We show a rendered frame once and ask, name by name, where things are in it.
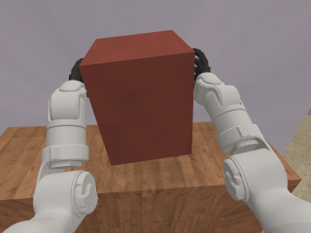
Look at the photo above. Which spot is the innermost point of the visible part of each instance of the left robot upper arm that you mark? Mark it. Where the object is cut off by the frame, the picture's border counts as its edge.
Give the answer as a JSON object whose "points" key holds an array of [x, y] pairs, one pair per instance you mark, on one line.
{"points": [[61, 202]]}

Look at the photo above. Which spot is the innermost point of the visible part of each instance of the robot left forearm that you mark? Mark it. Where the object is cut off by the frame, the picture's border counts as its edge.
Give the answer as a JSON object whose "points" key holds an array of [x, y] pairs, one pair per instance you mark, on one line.
{"points": [[66, 130]]}

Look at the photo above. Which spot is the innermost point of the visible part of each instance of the pedestal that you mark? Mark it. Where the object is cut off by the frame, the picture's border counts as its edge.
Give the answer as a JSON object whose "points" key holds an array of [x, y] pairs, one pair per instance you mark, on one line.
{"points": [[178, 194]]}

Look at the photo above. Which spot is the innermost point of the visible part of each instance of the robot right forearm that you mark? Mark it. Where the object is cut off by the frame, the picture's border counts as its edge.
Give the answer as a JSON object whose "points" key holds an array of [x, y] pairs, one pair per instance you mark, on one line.
{"points": [[235, 130]]}

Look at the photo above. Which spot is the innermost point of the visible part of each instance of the right robot upper arm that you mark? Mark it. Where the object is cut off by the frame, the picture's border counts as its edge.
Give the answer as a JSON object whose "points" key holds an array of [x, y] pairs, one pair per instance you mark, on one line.
{"points": [[257, 178]]}

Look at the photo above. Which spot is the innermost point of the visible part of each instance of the carton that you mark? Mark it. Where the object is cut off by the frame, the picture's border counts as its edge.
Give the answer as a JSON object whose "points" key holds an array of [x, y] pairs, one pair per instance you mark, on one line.
{"points": [[141, 88]]}

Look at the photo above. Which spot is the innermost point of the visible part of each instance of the left robot hand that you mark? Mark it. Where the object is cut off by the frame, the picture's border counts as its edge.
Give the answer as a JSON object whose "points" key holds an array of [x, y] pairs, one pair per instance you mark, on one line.
{"points": [[76, 73]]}

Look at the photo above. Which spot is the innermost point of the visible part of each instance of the right robot hand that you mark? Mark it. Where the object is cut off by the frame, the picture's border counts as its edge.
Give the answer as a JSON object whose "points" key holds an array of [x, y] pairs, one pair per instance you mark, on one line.
{"points": [[201, 63]]}

